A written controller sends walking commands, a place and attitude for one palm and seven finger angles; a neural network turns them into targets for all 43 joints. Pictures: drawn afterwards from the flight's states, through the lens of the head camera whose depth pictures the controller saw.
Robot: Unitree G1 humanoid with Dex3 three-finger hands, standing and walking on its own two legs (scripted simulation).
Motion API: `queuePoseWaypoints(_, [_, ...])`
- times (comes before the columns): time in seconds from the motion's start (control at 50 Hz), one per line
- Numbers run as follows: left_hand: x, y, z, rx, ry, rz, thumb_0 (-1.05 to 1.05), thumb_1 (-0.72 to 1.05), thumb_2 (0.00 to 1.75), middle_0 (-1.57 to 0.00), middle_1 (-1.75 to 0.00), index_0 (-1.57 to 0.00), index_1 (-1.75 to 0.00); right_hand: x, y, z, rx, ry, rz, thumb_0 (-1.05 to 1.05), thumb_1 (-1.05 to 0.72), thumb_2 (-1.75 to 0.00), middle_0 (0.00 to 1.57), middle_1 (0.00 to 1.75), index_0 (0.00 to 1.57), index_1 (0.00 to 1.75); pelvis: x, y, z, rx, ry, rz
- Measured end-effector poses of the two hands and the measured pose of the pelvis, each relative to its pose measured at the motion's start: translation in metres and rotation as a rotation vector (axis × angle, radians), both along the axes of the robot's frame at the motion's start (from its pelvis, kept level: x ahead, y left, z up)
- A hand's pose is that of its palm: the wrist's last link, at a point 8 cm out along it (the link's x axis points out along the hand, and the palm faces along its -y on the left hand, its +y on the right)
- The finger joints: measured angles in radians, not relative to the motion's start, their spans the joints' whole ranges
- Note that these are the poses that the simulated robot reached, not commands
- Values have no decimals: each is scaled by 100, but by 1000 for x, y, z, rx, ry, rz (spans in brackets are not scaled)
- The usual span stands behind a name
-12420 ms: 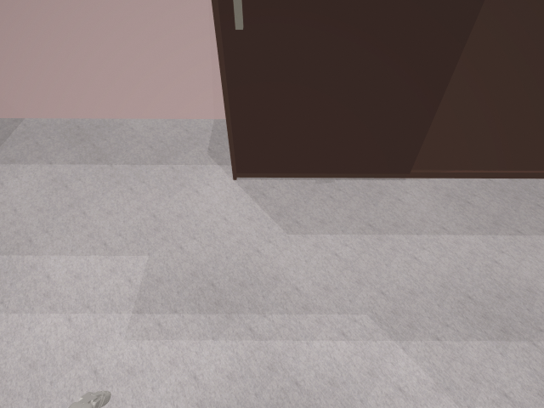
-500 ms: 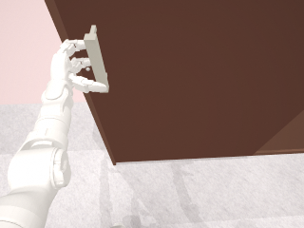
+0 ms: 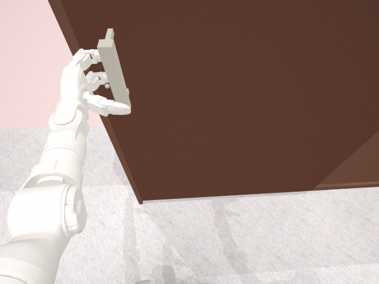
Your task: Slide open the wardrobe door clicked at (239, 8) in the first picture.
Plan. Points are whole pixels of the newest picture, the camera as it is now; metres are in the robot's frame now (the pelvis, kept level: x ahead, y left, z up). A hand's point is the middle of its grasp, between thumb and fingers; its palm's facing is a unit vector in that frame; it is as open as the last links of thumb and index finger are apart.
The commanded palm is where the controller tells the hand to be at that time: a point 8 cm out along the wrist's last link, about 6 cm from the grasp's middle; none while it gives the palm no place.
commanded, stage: slide the fingers in behind the handle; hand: left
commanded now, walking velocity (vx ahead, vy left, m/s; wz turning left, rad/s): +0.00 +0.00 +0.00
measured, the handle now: (118, 74) +0.54 +0.13 +0.14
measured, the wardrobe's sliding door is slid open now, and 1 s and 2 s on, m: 0.00 0.00 0.00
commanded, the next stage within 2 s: grip the handle and tug to test in 1.52 s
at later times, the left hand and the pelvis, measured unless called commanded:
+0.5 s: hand (114, 87) +0.49 +0.13 +0.14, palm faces +0.01 -1.00 +0.01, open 14.0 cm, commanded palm +0.46 +0.18 +0.14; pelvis +0.00 +0.00 +0.00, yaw +0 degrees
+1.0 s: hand (124, 88) +0.48 +0.11 +0.14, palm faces +0.00 -1.00 +0.01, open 14.0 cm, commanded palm +0.46 +0.16 +0.14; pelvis +0.01 +0.00 +0.00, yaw +0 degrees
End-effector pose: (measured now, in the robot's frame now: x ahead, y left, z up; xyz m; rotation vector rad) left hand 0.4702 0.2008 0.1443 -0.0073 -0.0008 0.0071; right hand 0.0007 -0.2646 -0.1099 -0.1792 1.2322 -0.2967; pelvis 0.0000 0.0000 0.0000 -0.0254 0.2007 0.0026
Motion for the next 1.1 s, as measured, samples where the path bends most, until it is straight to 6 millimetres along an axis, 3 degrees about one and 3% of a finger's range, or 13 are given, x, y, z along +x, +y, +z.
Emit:
queuePoseWaypoints(0.38, [-11,-10,2,3,-7,-1,-1,-50,30,-30,-120,-30,-120,48,7,1,19,-117,49,1,-91,-90,20,30,20,30,4,1,2,6,-30,4])
queuePoseWaypoints(0.8, [-2,-32,-2,-4,-11,1,-1,-50,30,-30,-120,-30,-120,25,7,-3,35,-51,8,1,-91,-90,20,30,20,30,9,0,3,12,-21,-10])
queuePoseWaypoints(1.1, [-8,-39,-1,4,-7,-2,-1,-50,30,-30,-120,-30,-120,35,2,-1,34,-82,27,1,-91,-90,20,30,20,30,6,-3,3,12,-30,-2])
